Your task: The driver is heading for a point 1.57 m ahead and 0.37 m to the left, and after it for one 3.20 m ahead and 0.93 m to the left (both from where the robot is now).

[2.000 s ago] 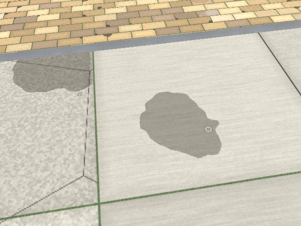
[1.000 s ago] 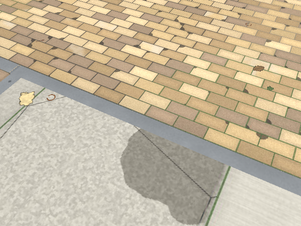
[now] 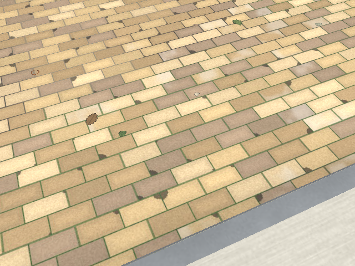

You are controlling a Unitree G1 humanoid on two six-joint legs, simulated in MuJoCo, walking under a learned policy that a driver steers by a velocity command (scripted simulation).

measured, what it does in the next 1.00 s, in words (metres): steps on the spot, turning left: right foot, then left foot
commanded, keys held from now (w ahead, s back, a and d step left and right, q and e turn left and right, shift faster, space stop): shift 0.50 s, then q+shift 0.50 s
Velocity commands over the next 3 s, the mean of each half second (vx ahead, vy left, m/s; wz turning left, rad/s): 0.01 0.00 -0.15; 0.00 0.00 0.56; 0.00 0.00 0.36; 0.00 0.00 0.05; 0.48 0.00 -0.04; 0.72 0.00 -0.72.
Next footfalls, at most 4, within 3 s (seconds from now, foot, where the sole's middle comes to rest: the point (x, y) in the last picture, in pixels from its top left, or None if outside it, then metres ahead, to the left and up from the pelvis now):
0.02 right None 0.04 -0.12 -0.78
0.30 left None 0.02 0.15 -0.78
1.42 right None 0.13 -0.04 -0.78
2.40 left None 0.12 0.24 -0.78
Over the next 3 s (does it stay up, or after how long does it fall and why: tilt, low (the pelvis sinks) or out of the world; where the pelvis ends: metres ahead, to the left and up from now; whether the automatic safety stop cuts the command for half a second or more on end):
stays up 0.42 0.22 -0.04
